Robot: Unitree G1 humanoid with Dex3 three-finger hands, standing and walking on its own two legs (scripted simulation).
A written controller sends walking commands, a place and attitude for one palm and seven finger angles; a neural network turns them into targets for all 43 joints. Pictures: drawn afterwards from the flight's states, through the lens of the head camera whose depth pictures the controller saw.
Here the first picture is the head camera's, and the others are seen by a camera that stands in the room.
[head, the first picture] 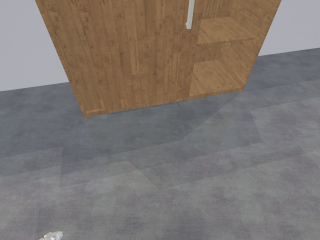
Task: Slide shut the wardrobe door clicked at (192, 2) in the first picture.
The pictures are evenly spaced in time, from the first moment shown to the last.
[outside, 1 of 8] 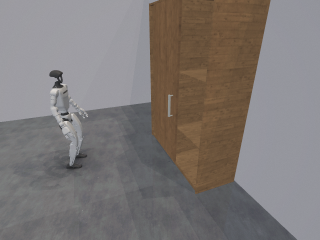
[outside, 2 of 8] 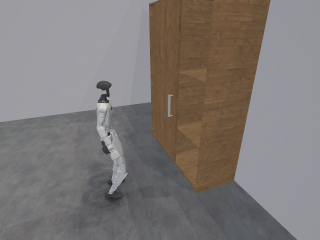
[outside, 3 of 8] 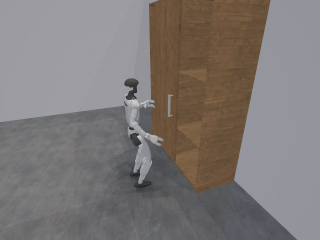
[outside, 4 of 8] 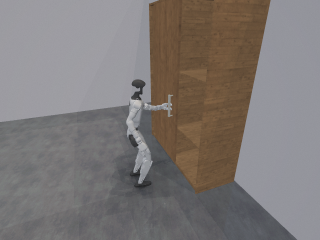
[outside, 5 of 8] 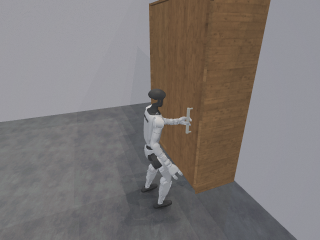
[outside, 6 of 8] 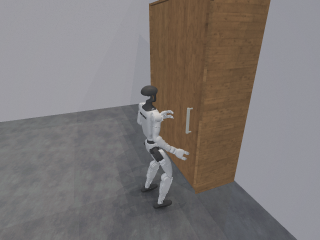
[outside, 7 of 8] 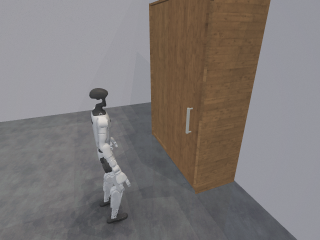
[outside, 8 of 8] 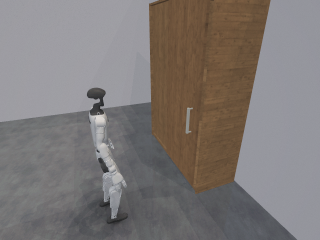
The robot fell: no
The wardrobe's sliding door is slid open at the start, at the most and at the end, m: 0.56 0.56 0.08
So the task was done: no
